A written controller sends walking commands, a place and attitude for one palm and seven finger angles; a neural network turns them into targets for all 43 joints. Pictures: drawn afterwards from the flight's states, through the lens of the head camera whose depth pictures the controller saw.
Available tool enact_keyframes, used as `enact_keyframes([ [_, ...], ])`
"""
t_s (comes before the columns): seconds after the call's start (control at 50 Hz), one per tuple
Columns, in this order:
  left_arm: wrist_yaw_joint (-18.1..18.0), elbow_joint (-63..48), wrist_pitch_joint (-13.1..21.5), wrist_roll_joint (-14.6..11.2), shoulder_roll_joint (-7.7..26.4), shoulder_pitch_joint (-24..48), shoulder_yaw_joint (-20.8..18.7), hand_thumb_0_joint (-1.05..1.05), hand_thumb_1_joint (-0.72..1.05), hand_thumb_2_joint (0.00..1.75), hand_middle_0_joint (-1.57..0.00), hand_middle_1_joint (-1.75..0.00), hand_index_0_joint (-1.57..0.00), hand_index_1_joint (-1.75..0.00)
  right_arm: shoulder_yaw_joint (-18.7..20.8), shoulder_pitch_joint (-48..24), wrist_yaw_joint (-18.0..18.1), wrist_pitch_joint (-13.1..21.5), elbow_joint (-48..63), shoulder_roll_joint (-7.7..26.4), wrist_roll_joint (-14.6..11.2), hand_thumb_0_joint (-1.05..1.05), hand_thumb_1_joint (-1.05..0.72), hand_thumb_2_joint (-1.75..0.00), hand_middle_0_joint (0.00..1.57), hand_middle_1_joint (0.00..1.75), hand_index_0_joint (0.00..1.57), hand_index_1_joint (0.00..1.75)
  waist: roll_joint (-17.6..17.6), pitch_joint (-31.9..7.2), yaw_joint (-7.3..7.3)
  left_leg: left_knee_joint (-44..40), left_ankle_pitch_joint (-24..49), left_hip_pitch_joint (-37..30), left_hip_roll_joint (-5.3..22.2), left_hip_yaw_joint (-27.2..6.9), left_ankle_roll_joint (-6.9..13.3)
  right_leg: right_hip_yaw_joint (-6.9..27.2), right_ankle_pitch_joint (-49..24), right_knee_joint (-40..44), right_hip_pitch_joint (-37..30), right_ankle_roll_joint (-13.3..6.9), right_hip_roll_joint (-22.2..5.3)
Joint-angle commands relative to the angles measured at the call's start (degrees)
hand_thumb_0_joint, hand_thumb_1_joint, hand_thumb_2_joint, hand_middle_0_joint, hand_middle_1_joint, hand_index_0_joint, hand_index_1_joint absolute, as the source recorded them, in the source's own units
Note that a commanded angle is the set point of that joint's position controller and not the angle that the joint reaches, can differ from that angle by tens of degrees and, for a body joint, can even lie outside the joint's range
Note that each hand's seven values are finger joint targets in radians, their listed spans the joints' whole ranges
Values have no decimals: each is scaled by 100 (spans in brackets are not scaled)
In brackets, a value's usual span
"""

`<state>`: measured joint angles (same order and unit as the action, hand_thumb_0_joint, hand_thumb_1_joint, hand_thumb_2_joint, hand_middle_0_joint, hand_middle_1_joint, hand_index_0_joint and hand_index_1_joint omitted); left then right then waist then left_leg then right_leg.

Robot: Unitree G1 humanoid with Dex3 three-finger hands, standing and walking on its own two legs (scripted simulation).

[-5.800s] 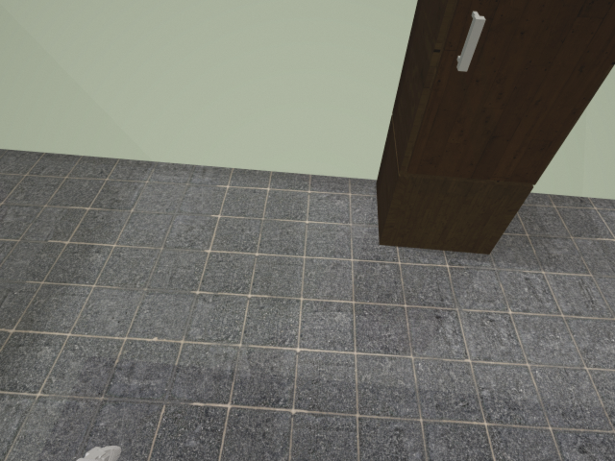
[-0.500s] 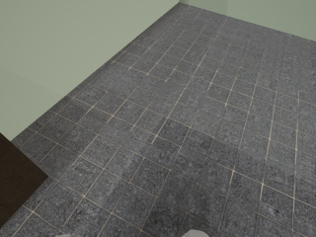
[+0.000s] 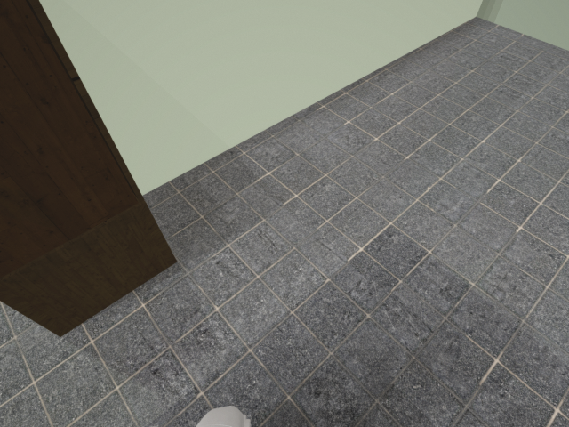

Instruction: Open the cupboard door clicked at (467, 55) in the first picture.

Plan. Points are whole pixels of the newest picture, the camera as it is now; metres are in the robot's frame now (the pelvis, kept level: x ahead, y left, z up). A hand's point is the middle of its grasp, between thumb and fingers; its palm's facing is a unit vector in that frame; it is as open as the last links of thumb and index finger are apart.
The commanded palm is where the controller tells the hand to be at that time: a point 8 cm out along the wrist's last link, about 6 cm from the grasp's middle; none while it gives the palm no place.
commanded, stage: turn to face it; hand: left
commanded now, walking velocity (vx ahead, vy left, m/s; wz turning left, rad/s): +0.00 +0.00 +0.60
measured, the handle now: out of the picture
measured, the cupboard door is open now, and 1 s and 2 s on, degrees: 0 0 0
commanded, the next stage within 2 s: take the last steps up to it in 1.12 s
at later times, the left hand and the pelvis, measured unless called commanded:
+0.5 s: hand out of the picture +0.05 +0.26 -0.15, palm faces +0.29 -0.91 -0.28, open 7.4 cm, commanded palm none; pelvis -0.01 +0.02 +0.00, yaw +17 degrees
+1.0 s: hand out of the picture -0.14 +0.22 -0.19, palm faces +0.58 -0.77 -0.26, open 7.4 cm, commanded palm none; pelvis -0.04 +0.02 -0.01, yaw +34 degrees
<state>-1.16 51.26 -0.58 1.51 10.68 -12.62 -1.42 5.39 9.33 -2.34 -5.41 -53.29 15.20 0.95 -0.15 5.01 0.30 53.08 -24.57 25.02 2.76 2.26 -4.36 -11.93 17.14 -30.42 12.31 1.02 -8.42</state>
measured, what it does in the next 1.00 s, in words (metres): steps on the spot, turning left: left foot, then right foot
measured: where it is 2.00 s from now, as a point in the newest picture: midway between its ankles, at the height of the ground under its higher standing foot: outside the picture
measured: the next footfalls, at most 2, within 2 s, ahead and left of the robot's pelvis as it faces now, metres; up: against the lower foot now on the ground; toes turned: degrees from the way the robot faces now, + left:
left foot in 0.10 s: +0.02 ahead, +0.15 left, +0.00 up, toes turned +10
right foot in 0.54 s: +0.07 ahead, -0.10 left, +0.00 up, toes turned +17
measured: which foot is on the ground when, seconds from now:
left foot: up 0.00-0.08, down 0.10-0.54, up 0.56-0.92, down 0.94-1.00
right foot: down 0.00-0.10, up 0.12-0.52, down 0.54-0.94, up 0.96-1.00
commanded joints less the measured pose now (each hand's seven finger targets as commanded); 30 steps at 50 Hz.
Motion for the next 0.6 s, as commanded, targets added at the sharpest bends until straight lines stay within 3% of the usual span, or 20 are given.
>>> enact_keyframes([
  [0.0, -52, -260, 33, 30, 1516, -299, -475, 0, 90, 90, -20, -30, -20, -30, -48, -412, 44, 307, 635, 258, -38, 0, -90, -90, 20, 30, 20, 30, -1333, -786, -274, -1275, -56, -163, -148, 435, 72, 686, -3065, 399, -971, -690, -1320],
  [0.04, -26, -245, -2, -26, 1504, -246, -499, 0, 90, 90, -20, -30, -20, -30, -26, -43, 62, 370, 565, 409, -19, 0, -90, -90, 20, 30, 20, 30, -1138, -996, -74, -2483, 879, -944, -193, 509, 159, 298, -2914, -244, -773, -337, -1157],
  [0.06, -2, -300, -28, -77, 1372, -256, -496, 0, 90, 90, -20, -30, -20, -30, 68, 301, 69, 429, 488, 740, 3, 0, -90, -90, 20, 30, 20, 30, -425, -1251, 134, -3069, 1940, -2036, 142, 96, 328, 137, -2287, -1102, 9, -45, -1001],
  [0.08, 50, -529, -38, -107, 991, -133, -418, 0, 90, 90, -20, -30, -20, -30, 235, 655, 97, 468, 479, 1413, 28, 0, -90, -90, 20, 30, 20, 30, 1453, -1384, 358, -3119, 4125, -3131, 1647, -1858, 981, -13, 692, -2372, 1778, 410, -203],
  [0.1, 30, -750, -63, -50, 859, 265, -326, 0, 90, 90, -20, -30, -20, -30, 271, 1108, 126, 427, 318, 1648, -10, 0, -90, -90, 20, 30, 20, 30, 1611, -1345, 550, -3005, 5355, -2970, 2255, -2200, 1584, 482, 2190, -3145, 2235, 441, 9],
  [0.12, -34, -693, -128, -51, 855, 510, -352, 0, 90, 90, -20, -30, -20, -30, 245, 1126, 212, 456, 214, 1474, -3, 0, -90, -90, 20, 30, 20, 30, 1741, -1336, 571, -3020, 4962, -2630, 2018, -2137, 1592, 961, 1946, -3531, 2271, 417, 1],
  [0.14, -17, -654, -118, -83, 886, 630, -384, 0, 90, 90, -20, -30, -20, -30, 198, 780, 270, 448, 306, 1295, 20, 0, -90, -90, 20, 30, 20, 30, 1658, -991, 473, -3078, 4352, -2218, 1731, -1956, 1548, 1074, 1575, -3711, 2329, 413, 14],
  [0.18, 62, -450, -104, -71, 902, 368, -415, 0, 90, 90, -20, -30, -20, -30, 76, 120, 277, 478, 506, 984, 36, 0, -90, -90, 20, 30, 20, 30, 1138, -749, 126, -3183, 3706, -1740, 1210, -1441, 1274, 1078, 823, -3692, 2071, 431, 53],
  [0.2, 74, -386, -109, -60, 898, 263, -415, 0, 90, 90, -20, -30, -20, -30, 63, 52, 275, 496, 543, 934, 35, 0, -90, -90, 20, 30, 20, 30, 914, -773, 89, -3222, 3679, -1736, 1090, -1332, 1240, 1080, 682, -3599, 1979, 445, 109],
  [0.22, 71, -362, -112, -64, 884, 208, -407, 0, 90, 90, -20, -30, -20, -30, 67, 54, 276, 504, 547, 948, 33, 0, -90, -90, 20, 30, 20, 30, 903, -825, 71, -3226, 3694, -1800, 1045, -1307, 1257, 1089, 646, -3422, 1930, 465, 144],
  [0.3, 38, -462, -126, -79, 867, 402, -389, 0, 90, 90, -20, -30, -20, -30, 93, 233, 266, 473, 504, 980, 39, 0, -90, -90, 20, 30, 20, 30, 731, -763, 162, -3320, 3312, -1787, 1039, -1713, 1381, 1146, 685, -2835, 1764, 482, 300],
  [0.38, 14, -597, -100, -95, 819, 542, -355, 0, 90, 90, -20, -30, -20, -30, 141, 255, 245, 426, 497, 1010, 55, 0, -90, -90, 20, 30, 20, 30, 896, -774, 201, -3216, 3150, -1688, 979, -2099, 1442, 1156, 838, -1986, 1427, 435, 485],
  [0.42, -7, -611, -71, -126, 769, 396, -337, 0, 90, 90, -20, -30, -20, -30, 162, 141, 239, 392, 544, 1012, 71, 0, -90, -90, 20, 30, 20, 30, 952, -820, 124, -3073, 3260, -1347, 902, -2277, 1402, 1113, 805, -1335, 866, 375, 628],
  [0.46, -21, -568, -18, -142, 806, 62, -354, 0, 90, 90, -20, -30, -20, -30, 184, 20, 225, 373, 591, 997, 47, 0, -90, -90, 20, 30, 20, 30, 863, -904, -42, -2796, 3191, -1026, 690, -2307, 1234, 1018, 206, -390, 166, 327, 759],
  [0.48, -37, -533, 24, -134, 910, -94, -381, 0, 90, 90, -20, -30, -20, -30, 177, -33, 211, 373, 621, 920, 9, 0, -90, -90, 20, 30, 20, 30, 725, -916, -150, -2558, 2919, -598, 517, -2259, 1051, 1050, -284, 361, -440, 288, 684],
  [0.5, -72, -519, 76, -81, 1217, -329, -443, 0, 90, 90, -20, -30, -20, -30, 146, 21, 182, 377, 662, 657, -35, 0, -90, -90, 20, 30, 20, 30, -48, -1027, -267, -1874, 1846, 140, 104, -1892, 708, 1726, -269, 1140, -1193, 96, -57],
  [0.52, -103, -573, 109, 12, 1723, -345, -538, 0, 90, 90, -20, -30, -20, -30, 75, 89, 159, 383, 823, 278, -53, 0, -90, -90, 20, 30, 20, 30, -1636, -927, -277, -488, -449, 1119, -791, -648, 209, 3317, -615, 1567, -1459, -597, -1688],
  [0.54, -110, -642, 71, -35, 1740, -214, -502, 0, 90, 90, -20, -30, -20, -30, 148, 1, 170, 335, 839, 558, 33, 0, -90, -90, 20, 30, 20, 30, -1409, -872, -282, 628, -906, 971, -536, -786, 236, 3265, -619, 1590, -681, -994, -2043],
  [0.56, -121, -697, 70, -41, 1541, 119, -491, 0, 90, 90, -20, -30, -20, -30, 169, -18, 149, 272, 739, 555, 43, 0, -90, -90, 20, 30, 20, 30, -1342, -618, -130, 1276, -657, 914, -387, -829, 247, 3044, -302, 1649, -187, -996, -1763],
  [0.58, -124, -757, 49, -46, 1340, 422, -439, 0, 90, 90, -20, -30, -20, -30, 171, 64, 114, 240, 641, 571, 38, 0, -90, -90, 20, 30, 20, 30, -1005, -436, 28, 1628, -297, 873, -253, -750, 223, 2576, -358, 1554, 27, -906, -1482],
])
